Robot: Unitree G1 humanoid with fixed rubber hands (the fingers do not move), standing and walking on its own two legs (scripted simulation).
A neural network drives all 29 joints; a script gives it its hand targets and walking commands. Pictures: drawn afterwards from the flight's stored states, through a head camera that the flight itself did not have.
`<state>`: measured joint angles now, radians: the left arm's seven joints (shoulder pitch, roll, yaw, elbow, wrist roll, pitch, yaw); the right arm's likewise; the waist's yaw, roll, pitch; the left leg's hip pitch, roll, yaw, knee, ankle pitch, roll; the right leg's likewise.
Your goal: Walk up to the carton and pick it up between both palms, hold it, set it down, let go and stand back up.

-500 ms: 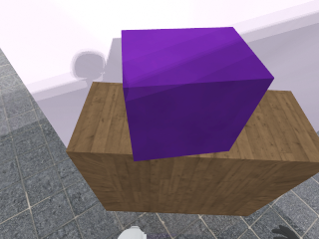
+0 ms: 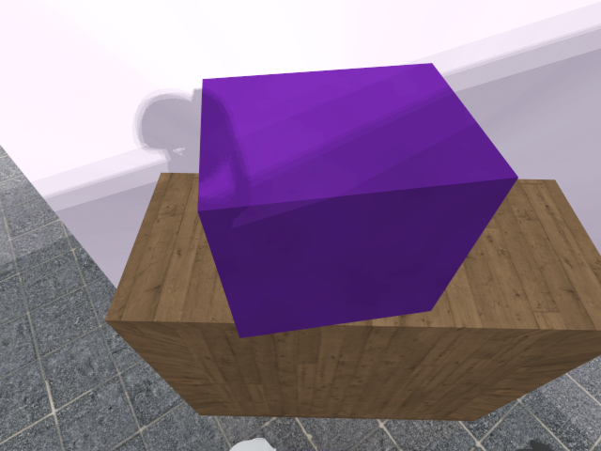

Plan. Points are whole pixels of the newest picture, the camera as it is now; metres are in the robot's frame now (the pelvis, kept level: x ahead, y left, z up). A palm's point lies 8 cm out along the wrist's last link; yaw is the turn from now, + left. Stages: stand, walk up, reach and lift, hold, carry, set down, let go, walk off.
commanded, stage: walk up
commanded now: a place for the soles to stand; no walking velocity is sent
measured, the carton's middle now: (330, 208) +0.42 -0.01 +0.08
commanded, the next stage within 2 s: reach and lift in 1.10 s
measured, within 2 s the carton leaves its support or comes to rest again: neither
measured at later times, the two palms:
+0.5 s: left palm out of the picture +0.13 +0.29 -0.08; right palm out of the picture +0.11 -0.31 -0.08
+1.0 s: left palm out of the picture +0.14 +0.29 -0.08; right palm out of the picture +0.11 -0.30 -0.07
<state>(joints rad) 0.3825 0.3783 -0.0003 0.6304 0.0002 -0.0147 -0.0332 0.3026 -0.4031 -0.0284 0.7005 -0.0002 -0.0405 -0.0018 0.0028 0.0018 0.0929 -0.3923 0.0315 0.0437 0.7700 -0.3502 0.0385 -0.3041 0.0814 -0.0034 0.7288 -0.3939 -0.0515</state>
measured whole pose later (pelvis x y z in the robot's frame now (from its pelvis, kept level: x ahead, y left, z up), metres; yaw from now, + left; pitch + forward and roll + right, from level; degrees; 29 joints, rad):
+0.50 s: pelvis +0.01 +0.00 +0.00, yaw -2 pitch -1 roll -1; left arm 0.27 0.38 0.00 0.63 0.00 -0.03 -0.02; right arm 0.24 -0.40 -0.03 0.71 0.00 -0.04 0.00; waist 0.00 0.00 0.07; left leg -0.37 0.03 0.08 0.75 -0.36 0.04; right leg -0.30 0.08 0.03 0.73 -0.40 -0.04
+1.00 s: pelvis +0.01 +0.01 +0.00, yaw -2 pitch -1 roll -1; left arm 0.27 0.38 0.00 0.63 0.00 -0.04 -0.02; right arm 0.24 -0.40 -0.03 0.71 0.00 -0.04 0.00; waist 0.00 0.00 0.04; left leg -0.37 0.03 0.09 0.75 -0.36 0.04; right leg -0.30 0.08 0.05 0.73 -0.40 -0.04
